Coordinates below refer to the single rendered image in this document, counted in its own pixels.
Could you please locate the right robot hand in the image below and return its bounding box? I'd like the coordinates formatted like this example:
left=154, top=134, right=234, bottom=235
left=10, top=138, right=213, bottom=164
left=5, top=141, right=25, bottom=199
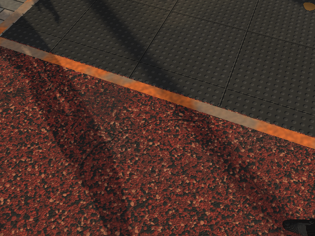
left=283, top=218, right=315, bottom=236

